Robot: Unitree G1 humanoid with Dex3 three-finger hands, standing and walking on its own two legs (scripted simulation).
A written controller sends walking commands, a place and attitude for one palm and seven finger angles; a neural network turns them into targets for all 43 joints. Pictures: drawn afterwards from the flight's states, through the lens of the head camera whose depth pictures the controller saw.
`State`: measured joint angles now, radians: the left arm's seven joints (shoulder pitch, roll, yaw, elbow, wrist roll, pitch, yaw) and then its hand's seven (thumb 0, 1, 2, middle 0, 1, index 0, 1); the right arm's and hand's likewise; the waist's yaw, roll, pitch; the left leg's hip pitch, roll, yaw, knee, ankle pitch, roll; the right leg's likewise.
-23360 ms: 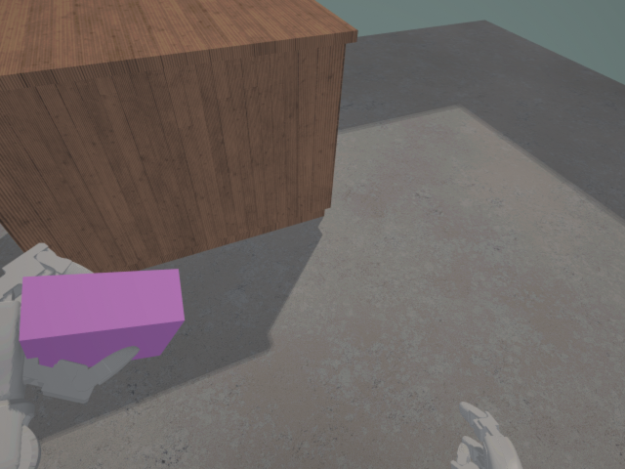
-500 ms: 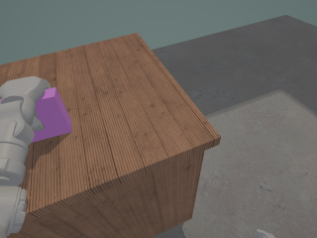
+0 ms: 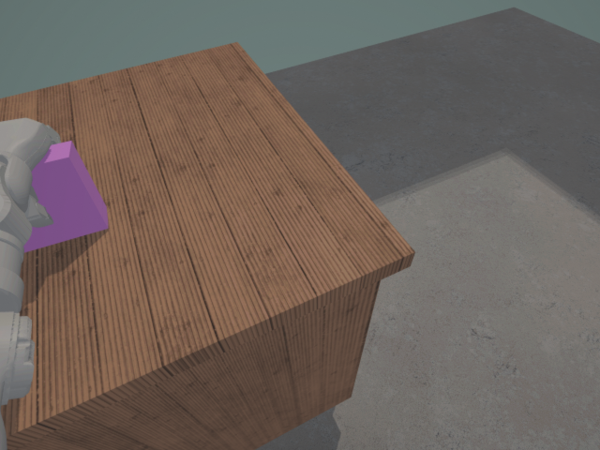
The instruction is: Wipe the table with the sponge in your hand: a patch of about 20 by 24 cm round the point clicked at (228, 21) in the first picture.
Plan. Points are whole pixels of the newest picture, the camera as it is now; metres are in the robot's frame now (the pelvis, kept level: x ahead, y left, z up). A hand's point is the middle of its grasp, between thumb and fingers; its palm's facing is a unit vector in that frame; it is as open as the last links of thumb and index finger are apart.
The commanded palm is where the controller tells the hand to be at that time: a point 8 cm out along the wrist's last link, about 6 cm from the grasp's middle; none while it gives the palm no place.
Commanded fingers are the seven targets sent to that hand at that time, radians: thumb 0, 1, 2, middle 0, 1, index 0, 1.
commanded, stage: slide across to the middle lane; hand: left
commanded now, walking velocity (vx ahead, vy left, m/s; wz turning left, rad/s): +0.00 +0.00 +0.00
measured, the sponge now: (44, 211) +0.40 +0.36 +0.12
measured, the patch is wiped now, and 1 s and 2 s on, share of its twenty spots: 0.55 0.60 0.75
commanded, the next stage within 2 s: wipe back along the middle lane in 0.66 s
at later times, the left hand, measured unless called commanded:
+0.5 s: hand (72, 164) +0.44 +0.32 +0.17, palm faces +0.01 +0.01 -1.00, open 9.7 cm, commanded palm +0.43 +0.31 +0.22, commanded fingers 0.00 0.10 1.30 -1.20 -1.60 -1.20 -1.60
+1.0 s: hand (98, 160) +0.45 +0.29 +0.16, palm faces +0.02 +0.01 -1.00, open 9.6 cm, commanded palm +0.42 +0.28 +0.21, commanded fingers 0.00 0.10 1.30 -1.20 -1.60 -1.20 -1.60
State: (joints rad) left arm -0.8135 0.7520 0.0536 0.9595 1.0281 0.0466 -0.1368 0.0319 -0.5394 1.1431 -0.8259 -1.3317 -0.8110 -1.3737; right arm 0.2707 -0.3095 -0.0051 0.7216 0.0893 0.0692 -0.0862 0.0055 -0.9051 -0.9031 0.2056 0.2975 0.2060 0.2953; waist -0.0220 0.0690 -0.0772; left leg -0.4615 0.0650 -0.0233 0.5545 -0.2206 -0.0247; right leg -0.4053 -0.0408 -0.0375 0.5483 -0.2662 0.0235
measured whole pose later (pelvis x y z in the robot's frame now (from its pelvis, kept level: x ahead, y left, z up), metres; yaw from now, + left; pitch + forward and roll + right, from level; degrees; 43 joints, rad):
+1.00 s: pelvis +0.05 +0.01 +0.01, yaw +1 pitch +5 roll +0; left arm -0.67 0.53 -0.14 0.53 0.97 0.39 -0.08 0.01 -0.49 1.10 -0.78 -1.37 -0.77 -1.40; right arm 0.18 -0.29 0.01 0.71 0.08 0.07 -0.03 0.01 -0.91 -0.90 0.20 0.30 0.20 0.29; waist 0.03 0.08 -0.08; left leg -0.33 0.04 -0.02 0.51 -0.27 -0.03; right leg -0.27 -0.07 -0.04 0.49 -0.31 0.04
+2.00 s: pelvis +0.04 +0.01 +0.00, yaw +0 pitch +2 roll +0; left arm -0.32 0.44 -0.24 -0.01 0.98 0.64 -0.08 0.06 -0.43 1.06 -0.72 -1.40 -0.74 -1.42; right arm 0.03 -0.26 0.06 0.62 0.10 0.12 0.01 0.01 -0.91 -0.90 0.20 0.30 0.20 0.29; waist 0.09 0.11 -0.11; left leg -0.32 0.03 -0.01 0.58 -0.30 -0.03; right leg -0.27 -0.08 -0.03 0.59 -0.36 0.04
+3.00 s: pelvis +0.01 -0.01 +0.00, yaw +2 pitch -2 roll +1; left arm -0.31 0.38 -0.34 -0.13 0.91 0.61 -0.05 0.03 -0.44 1.06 -0.72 -1.40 -0.77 -1.39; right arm 0.01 -0.24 0.06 0.65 0.10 0.03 0.00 0.01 -0.91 -0.90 0.20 0.30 0.20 0.29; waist 0.14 0.11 -0.08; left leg -0.28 0.04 -0.05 0.57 -0.27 -0.06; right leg -0.23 -0.07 -0.05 0.63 -0.36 0.01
